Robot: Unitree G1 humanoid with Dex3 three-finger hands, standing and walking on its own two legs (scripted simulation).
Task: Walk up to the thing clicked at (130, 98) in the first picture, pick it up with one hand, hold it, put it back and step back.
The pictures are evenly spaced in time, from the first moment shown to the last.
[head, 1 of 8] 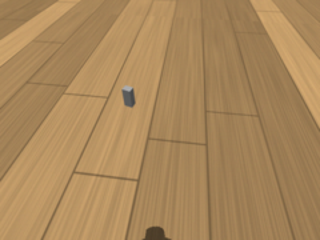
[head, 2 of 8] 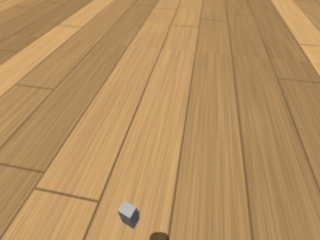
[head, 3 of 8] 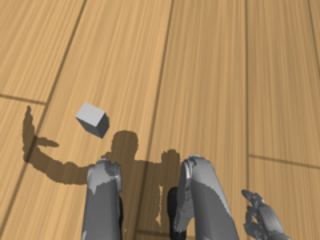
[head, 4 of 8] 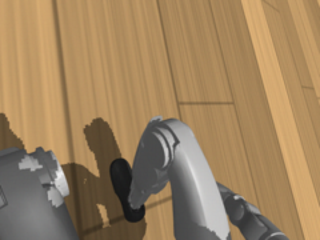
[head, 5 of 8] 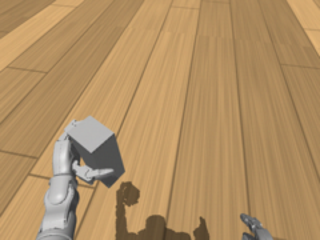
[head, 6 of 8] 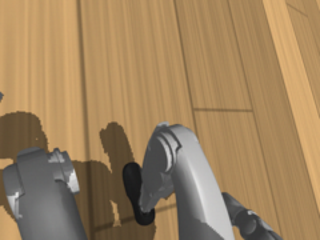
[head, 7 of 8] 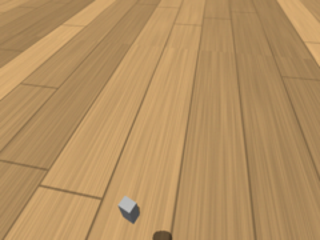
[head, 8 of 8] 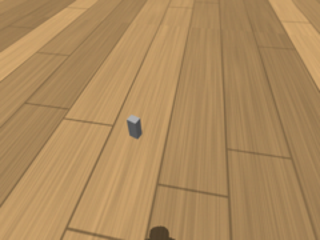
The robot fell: no
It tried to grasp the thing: yes
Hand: left
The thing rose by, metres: 0.69
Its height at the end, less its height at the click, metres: +0.00
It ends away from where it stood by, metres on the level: 0.02
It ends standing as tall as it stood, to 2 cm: yes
